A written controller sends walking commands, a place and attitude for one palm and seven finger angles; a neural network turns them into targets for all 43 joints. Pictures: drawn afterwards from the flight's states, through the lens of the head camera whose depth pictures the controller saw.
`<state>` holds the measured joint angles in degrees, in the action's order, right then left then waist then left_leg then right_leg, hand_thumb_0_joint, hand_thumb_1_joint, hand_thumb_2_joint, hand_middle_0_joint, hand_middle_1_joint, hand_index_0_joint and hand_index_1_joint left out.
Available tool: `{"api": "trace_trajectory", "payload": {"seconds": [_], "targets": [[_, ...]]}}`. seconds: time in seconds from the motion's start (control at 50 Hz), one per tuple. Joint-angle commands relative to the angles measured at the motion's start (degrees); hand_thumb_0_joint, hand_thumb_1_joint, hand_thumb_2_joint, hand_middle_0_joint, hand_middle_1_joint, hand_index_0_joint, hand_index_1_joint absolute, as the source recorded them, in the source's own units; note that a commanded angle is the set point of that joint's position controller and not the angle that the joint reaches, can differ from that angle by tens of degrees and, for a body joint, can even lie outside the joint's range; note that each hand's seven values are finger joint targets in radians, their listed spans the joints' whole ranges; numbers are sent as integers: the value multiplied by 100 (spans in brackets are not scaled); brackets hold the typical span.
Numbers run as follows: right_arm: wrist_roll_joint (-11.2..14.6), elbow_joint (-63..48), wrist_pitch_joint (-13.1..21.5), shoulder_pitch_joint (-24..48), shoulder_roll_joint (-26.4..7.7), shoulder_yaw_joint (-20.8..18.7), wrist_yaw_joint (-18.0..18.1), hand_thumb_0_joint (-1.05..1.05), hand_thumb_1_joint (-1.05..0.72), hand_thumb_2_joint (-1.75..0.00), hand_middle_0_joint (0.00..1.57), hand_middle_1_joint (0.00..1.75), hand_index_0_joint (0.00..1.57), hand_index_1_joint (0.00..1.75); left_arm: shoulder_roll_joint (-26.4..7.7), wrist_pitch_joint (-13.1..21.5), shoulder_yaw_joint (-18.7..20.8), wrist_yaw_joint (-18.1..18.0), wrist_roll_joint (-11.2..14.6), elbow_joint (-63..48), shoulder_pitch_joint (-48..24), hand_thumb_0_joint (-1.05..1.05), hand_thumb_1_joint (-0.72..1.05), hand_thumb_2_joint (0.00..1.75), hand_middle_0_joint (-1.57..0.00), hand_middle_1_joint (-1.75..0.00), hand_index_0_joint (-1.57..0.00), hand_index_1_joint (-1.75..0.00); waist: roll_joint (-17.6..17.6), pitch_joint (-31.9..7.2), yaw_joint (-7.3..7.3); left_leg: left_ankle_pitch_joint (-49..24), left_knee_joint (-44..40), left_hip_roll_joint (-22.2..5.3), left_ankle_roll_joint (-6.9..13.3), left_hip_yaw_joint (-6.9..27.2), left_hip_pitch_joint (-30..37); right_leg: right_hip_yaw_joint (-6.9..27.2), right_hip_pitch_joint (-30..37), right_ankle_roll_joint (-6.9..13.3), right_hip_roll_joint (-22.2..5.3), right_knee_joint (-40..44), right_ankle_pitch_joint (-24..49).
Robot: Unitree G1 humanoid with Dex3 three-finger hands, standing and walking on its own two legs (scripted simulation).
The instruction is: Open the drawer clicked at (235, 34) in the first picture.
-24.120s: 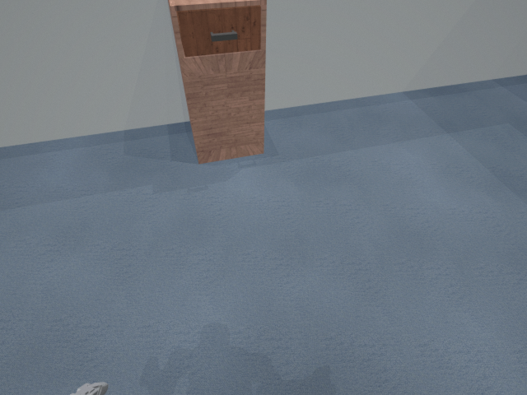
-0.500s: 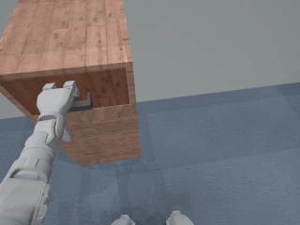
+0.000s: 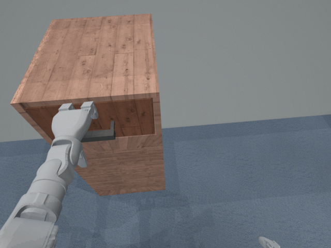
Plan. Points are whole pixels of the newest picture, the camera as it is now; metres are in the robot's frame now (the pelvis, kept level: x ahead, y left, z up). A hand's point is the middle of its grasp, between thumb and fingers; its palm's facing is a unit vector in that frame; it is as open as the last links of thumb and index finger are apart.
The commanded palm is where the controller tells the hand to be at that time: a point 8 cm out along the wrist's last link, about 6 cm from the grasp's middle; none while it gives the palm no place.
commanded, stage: re-aim the fingers above the handle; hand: left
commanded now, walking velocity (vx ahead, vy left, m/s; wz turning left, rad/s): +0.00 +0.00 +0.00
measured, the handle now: (97, 130) +0.45 +0.23 -0.03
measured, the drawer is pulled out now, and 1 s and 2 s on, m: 0.00 0.00 0.00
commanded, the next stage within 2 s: none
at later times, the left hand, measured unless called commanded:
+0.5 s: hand (81, 135) +0.39 +0.24 +0.02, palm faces -0.05 -0.01 -1.00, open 13.8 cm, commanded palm +0.37 +0.23 +0.08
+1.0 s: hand (80, 137) +0.39 +0.24 +0.02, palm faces -0.07 -0.02 -1.00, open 13.8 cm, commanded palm +0.37 +0.23 +0.08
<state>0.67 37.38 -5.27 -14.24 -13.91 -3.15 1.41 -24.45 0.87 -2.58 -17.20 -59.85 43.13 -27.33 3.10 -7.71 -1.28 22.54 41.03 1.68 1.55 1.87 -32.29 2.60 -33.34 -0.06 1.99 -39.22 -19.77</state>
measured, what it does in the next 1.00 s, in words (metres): stands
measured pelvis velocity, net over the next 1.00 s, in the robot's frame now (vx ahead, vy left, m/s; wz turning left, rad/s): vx -0.02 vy -0.01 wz -0.01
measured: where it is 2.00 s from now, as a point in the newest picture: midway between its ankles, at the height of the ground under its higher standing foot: outside the picture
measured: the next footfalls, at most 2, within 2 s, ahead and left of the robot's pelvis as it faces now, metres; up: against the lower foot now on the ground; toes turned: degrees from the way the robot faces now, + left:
none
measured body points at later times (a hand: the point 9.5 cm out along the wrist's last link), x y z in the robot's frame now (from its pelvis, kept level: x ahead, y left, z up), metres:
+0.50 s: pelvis -0.01 -0.01 +0.00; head +0.05 -0.03 +0.45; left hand +0.39 +0.24 +0.08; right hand +0.08 -0.28 -0.13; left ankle -0.03 +0.10 -0.72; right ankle -0.01 -0.13 -0.72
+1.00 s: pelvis -0.02 -0.01 +0.00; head +0.03 -0.03 +0.45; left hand +0.38 +0.24 +0.08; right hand +0.06 -0.27 -0.13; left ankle -0.03 +0.10 -0.72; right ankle -0.01 -0.13 -0.72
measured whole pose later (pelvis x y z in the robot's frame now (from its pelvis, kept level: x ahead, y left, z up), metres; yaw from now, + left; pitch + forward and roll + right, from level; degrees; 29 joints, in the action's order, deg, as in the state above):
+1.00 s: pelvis -0.02 -0.01 +0.00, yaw -1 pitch +13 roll +0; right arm 1.3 38.2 -5.1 -16.8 -14.0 -2.9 2.0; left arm -25.3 0.5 -0.7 -17.5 -60.5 49.3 -29.9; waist 3.1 -7.4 -2.2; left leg 20.7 40.0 1.2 0.8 0.9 -32.4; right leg 3.5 -34.5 0.5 2.4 -39.8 -18.2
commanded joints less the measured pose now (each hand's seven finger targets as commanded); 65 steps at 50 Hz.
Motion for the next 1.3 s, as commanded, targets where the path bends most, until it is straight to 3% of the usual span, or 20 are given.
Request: {"api": "trace_trajectory", "payload": {"seconds": [0.0,0.06,0.14,0.22,0.32,0.38,0.4,0.42,0.5,0.58,0.66,0.74,0.8,0.82,0.88,0.94,1.06,1.14,1.24,1.28], "targets": [[-10,-546,102,-324,-802,-307,42,0,-90,-90,20,30,20,30,-1260,82,446,-214,32,-1398,-1868,0,-50,30,-30,-120,-30,-120,10,-2004,-73,-3308,-228,-85,43,-231,1354,-351,1096,259,84,206,2516],[8,-548,115,-292,-762,-309,-7,0,-90,-90,20,30,20,30,-672,45,-43,-148,97,-1462,-1986,0,-50,30,-30,-120,-30,-120,-82,-1833,-194,-3249,-246,-97,29,-205,1376,-389,939,266,70,253,2372],[-2,-535,58,-271,-801,-274,18,0,-90,-90,20,30,20,30,-1001,-60,180,-152,-21,-1192,-2089,0,-50,30,-30,-120,-30,-120,-227,-1667,-136,-2681,-320,-22,56,-280,1098,-343,1046,265,55,287,2285],[-19,-561,31,-235,-774,-236,77,0,-90,-90,20,30,20,30,-1646,45,739,-279,-126,-1289,-2256,0,-50,30,-30,-120,-30,-120,-205,-1983,44,-2590,-349,30,71,-317,902,-244,1401,258,24,227,2450],[8,-548,75,-201,-759,-248,102,0,-90,-90,20,30,20,30,-1682,72,829,-361,-94,-1086,-2001,0,-50,30,-30,-120,-30,-120,-253,-1934,33,-2387,-353,46,88,-390,713,-182,1501,222,20,268,2485],[34,-528,93,-269,-784,-266,98,0,-90,-90,20,30,20,30,-1571,35,691,-285,-91,-952,-1976,0,-50,30,-30,-120,-30,-120,-273,-1979,-15,-2419,-373,35,89,-400,764,-192,1479,220,30,286,2475],[35,-533,105,-294,-804,-288,92,0,-90,-90,20,30,20,30,-1268,1,439,-231,-3,-841,-1869,0,-50,30,-30,-120,-30,-120,-255,-1771,-111,-2323,-351,34,96,-423,772,-214,1391,222,32,327,2437],[47,-517,113,-289,-813,-286,92,0,-90,-90,20,30,20,30,-1437,35,555,-199,-10,-939,-1987,0,-50,30,-30,-120,-30,-120,-335,-1856,-76,-2298,-371,27,99,-414,774,-188,1388,206,26,359,2385],[35,-529,147,-333,-815,-330,100,0,-90,-90,20,30,20,30,-1151,176,315,-80,112,-1107,-1919,0,-50,30,-30,-120,-30,-120,-218,-1850,-122,-2271,-363,36,123,-389,913,-183,1352,224,31,383,2312],[32,-473,168,-347,-779,-314,92,0,-90,-90,20,30,20,30,-1193,377,270,-187,-45,-1301,-2524,0,-50,30,-30,-120,-30,-120,-145,-1712,-196,-2082,-378,25,116,-302,941,-221,961,230,45,378,1850],[1,-398,162,-379,-810,-287,95,0,-90,-90,20,30,20,30,-1734,323,791,-477,-154,-955,-2639,0,-50,30,-30,-120,-30,-120,-31,-1657,-85,-1912,-387,43,91,-281,726,-231,950,277,54,307,1597],[1,-406,164,-321,-779,-250,56,0,-90,-90,20,30,20,30,-1818,81,938,-636,-151,-569,-2316,0,-50,30,-30,-120,-30,-120,-87,-1823,66,-1865,-399,61,67,-379,542,-223,1174,262,53,241,1695],[24,-457,173,-338,-814,-253,32,0,-90,-90,20,30,20,30,-1611,-127,710,-528,-108,-314,-2208,0,-50,30,-30,-120,-30,-120,-161,-1806,24,-1835,-431,38,71,-429,508,-229,1223,241,48,287,1754],[46,-480,158,-338,-810,-239,35,0,-90,-90,20,30,20,30,-1731,-139,778,-481,-140,-351,-2212,0,-50,30,-30,-120,-30,-120,-315,-1859,56,-1876,-463,33,75,-419,487,-222,1288,228,48,308,1796],[62,-549,146,-322,-824,-231,77,0,-90,-90,20,30,20,30,-1701,-122,734,-361,-61,-468,-2244,0,-50,30,-30,-120,-30,-120,-486,-1907,-2,-1836,-484,30,111,-426,505,-172,1421,187,26,373,1864],[66,-538,193,-370,-848,-257,133,0,-90,-90,20,30,20,30,-1485,24,522,-220,-28,-468,-2316,0,-50,30,-30,-120,-30,-120,-518,-1631,-135,-1651,-472,24,140,-403,509,-186,1238,186,20,446,1685],[19,-439,276,-488,-792,-309,165,0,-90,-90,20,30,20,30,-1093,473,108,-206,-41,-1007,-3023,0,-50,30,-30,-120,-30,-120,-7,-1685,-344,-1712,-347,11,131,-273,963,-223,655,241,57,422,1359],[-8,-319,283,-582,-778,-331,112,0,-90,-90,20,30,20,30,-1255,487,345,-457,-126,-872,-3116,0,-50,30,-30,-120,-30,-120,247,-1833,-255,-1885,-258,9,74,-222,1015,-292,466,291,97,261,1364],[-33,-327,186,-526,-808,-275,8,0,-90,-90,20,30,20,30,-1662,69,815,-689,-158,-399,-2638,0,-50,30,-30,-120,-30,-120,-5,-2033,16,-2224,-271,14,33,-284,671,-322,895,300,105,92,1791],[3,-382,143,-467,-805,-258,11,0,-90,-90,20,30,20,30,-1590,-80,683,-689,-197,-444,-2759,0,-50,30,-30,-120,-30,-120,-169,-2055,-49,-2241,-317,11,45,-307,636,-310,988,264,91,130,1891]]}}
